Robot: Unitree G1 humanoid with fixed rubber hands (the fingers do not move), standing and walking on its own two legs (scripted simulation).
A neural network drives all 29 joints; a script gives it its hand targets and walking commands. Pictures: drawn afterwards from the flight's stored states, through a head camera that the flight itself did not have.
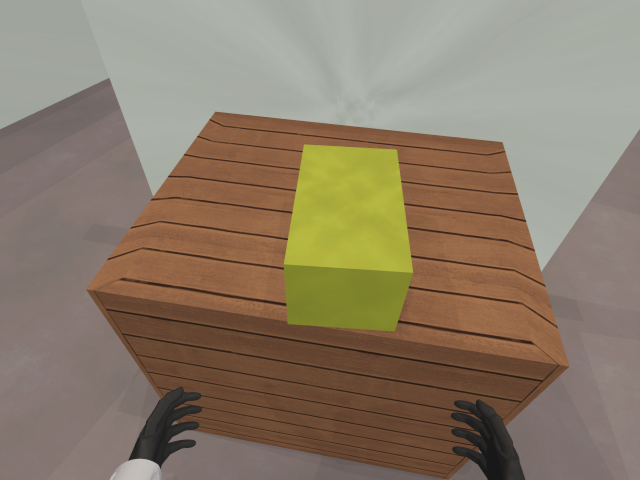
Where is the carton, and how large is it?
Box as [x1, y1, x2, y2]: [284, 144, 412, 331]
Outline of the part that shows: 304,144 284,260 287,321 288,323 394,331 412,274 396,150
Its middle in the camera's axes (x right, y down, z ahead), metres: +0.05 -0.02 +0.68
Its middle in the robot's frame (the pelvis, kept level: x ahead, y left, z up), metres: +0.52 +0.03 +0.00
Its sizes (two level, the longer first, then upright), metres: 0.298 0.175 0.151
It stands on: a pedestal, 0.70 m high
